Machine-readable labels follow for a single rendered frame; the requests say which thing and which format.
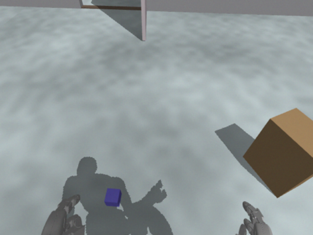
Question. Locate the right robot hand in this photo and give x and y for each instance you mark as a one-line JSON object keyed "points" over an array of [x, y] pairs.
{"points": [[257, 226]]}

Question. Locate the left robot hand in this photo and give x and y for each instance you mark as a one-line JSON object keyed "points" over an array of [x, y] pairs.
{"points": [[57, 222]]}

